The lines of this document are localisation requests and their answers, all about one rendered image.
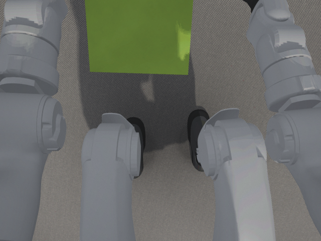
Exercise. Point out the robot right foot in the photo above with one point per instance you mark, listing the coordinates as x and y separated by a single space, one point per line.
196 121

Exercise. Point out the carton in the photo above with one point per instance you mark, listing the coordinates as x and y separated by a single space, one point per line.
139 36

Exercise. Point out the right robot hand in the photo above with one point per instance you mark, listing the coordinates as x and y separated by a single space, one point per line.
251 3

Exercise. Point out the robot left thigh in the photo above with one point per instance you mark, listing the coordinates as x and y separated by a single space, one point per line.
106 194

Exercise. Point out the left robot upper arm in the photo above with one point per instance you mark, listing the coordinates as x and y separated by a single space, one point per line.
31 127

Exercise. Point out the right robot forearm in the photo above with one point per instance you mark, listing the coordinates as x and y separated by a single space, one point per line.
284 60

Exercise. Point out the left robot forearm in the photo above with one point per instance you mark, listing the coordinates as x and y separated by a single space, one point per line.
30 43

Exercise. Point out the right robot upper arm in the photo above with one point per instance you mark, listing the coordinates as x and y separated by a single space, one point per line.
293 137

